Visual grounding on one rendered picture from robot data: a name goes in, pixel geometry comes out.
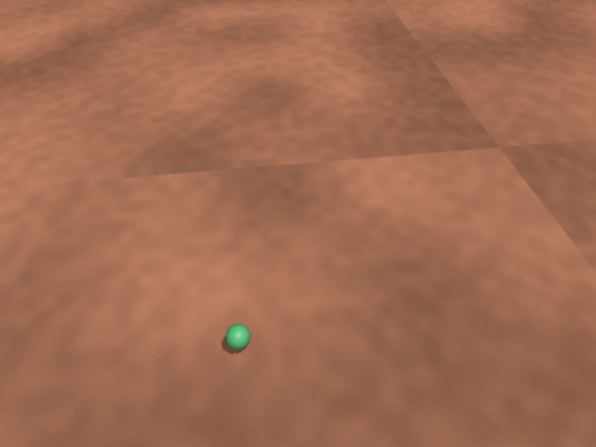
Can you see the ball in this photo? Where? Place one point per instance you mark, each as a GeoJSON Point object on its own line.
{"type": "Point", "coordinates": [238, 336]}

